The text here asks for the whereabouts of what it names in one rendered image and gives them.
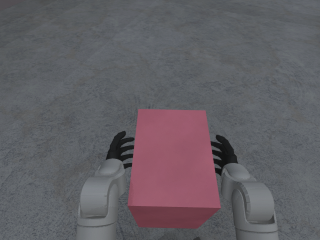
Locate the robot right hand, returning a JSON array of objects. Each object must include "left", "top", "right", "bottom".
[{"left": 210, "top": 135, "right": 238, "bottom": 176}]

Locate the robot right forearm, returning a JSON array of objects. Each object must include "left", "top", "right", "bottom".
[{"left": 220, "top": 163, "right": 279, "bottom": 240}]

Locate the carton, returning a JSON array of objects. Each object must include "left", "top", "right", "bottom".
[{"left": 127, "top": 109, "right": 221, "bottom": 229}]

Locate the robot left forearm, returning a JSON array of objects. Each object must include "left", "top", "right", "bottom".
[{"left": 76, "top": 158, "right": 127, "bottom": 240}]

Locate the robot left hand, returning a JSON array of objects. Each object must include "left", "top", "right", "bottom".
[{"left": 106, "top": 131, "right": 135, "bottom": 169}]

